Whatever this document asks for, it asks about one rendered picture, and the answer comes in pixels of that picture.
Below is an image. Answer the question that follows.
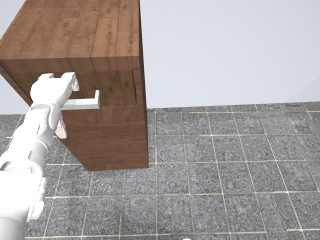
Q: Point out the handle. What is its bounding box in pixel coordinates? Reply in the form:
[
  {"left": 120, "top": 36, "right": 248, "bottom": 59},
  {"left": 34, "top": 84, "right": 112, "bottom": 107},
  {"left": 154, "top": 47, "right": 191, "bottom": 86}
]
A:
[{"left": 61, "top": 90, "right": 100, "bottom": 110}]

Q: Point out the drawer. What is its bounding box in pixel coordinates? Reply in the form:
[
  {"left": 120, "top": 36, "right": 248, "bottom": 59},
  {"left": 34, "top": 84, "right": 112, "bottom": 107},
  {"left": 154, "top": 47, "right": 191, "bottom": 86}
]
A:
[{"left": 10, "top": 69, "right": 137, "bottom": 107}]

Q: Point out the robot left forearm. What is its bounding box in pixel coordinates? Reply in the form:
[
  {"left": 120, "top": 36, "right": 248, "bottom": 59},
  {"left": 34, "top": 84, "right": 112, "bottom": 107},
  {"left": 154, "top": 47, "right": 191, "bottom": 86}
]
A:
[{"left": 0, "top": 100, "right": 61, "bottom": 177}]

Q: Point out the left robot hand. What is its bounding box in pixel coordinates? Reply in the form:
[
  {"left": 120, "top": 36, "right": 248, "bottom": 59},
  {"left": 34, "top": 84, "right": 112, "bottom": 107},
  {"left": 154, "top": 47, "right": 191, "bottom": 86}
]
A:
[{"left": 30, "top": 72, "right": 80, "bottom": 139}]

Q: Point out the robot left upper arm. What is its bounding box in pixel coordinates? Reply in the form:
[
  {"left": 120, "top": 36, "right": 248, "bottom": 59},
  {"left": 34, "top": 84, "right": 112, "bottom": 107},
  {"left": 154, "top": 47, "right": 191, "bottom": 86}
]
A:
[{"left": 0, "top": 170, "right": 47, "bottom": 240}]

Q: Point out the cabinet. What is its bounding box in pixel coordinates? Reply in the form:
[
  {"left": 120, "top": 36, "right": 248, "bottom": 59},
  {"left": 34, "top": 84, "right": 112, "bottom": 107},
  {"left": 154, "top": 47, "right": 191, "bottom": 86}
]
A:
[{"left": 0, "top": 0, "right": 149, "bottom": 172}]

